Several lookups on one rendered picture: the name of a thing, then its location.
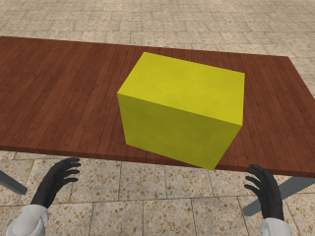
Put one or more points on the table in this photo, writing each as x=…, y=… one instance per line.
x=59, y=97

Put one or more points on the right robot hand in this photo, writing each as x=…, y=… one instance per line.
x=268, y=194

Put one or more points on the left robot forearm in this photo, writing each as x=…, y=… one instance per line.
x=30, y=222

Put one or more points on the right robot forearm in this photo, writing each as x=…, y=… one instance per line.
x=274, y=227

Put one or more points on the left robot hand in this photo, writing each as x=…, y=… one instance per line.
x=54, y=180

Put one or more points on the carton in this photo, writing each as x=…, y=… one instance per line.
x=180, y=109

